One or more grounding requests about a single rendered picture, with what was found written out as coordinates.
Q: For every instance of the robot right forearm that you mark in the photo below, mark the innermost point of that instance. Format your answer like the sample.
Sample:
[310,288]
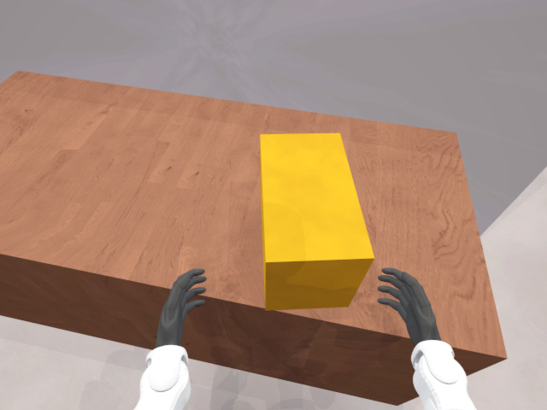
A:
[439,379]

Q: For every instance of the right robot hand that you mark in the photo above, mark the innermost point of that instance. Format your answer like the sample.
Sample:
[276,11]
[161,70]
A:
[414,306]

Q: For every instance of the left robot hand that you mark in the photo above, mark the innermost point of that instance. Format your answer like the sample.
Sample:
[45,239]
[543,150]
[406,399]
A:
[170,328]

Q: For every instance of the robot left forearm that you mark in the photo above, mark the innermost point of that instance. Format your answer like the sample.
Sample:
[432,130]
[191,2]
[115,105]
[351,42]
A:
[165,384]

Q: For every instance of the pedestal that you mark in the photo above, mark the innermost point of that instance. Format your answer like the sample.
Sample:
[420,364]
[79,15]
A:
[109,192]

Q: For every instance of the carton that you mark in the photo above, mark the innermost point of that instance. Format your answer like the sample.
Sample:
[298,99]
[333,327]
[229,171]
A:
[316,249]

